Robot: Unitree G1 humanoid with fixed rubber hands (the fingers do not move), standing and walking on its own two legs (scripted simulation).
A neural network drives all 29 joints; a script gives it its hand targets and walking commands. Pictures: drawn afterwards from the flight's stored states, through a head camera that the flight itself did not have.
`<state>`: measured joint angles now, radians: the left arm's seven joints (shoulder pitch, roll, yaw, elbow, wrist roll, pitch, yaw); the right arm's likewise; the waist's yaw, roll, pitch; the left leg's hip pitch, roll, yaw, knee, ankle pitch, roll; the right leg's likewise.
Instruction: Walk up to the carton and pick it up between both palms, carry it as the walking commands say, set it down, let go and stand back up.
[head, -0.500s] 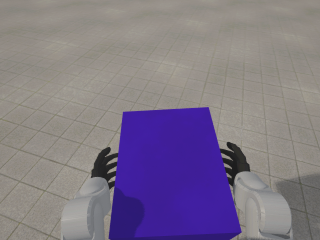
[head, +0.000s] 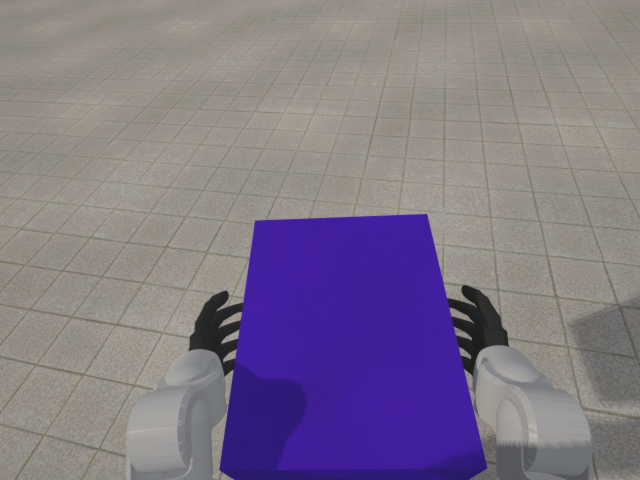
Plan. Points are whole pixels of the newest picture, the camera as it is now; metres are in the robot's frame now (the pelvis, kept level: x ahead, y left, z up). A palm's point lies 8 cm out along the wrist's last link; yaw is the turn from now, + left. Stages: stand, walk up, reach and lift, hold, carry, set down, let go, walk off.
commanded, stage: carry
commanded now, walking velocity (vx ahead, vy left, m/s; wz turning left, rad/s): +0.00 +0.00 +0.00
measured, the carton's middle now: (345, 363) +0.26 -0.02 +0.01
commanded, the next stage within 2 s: none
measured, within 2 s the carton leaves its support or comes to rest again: neither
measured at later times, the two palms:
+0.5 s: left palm (181, 405) +0.19 +0.15 +0.09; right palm (481, 383) +0.19 -0.15 +0.09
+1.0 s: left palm (179, 379) +0.22 +0.16 +0.09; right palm (464, 350) +0.22 -0.14 +0.09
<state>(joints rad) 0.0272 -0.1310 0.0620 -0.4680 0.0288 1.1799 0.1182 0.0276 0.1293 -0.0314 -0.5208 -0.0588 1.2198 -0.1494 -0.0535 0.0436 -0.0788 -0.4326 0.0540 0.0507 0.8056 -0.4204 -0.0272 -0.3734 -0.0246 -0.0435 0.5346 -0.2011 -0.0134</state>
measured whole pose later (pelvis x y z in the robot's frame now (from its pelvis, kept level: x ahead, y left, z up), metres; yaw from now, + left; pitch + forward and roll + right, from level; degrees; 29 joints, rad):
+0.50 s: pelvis -0.04 +0.00 +0.00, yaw +1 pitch +2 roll +0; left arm -0.01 -0.13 0.08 -0.45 0.03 1.23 0.13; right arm 0.02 0.13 -0.03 -0.48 -0.07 1.23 -0.14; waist 0.00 0.01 -0.11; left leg -0.31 0.00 0.07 0.54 -0.25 0.02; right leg -0.40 -0.03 -0.06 0.48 -0.12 -0.01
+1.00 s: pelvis -0.01 +0.00 +0.00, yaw +2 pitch +1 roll +0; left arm -0.02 -0.13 0.08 -0.45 0.03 1.21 0.13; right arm 0.00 0.13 -0.03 -0.47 -0.06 1.20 -0.14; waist 0.00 0.02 -0.09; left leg -0.27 0.00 0.05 0.54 -0.29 0.02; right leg -0.35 -0.03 -0.07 0.50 -0.17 -0.01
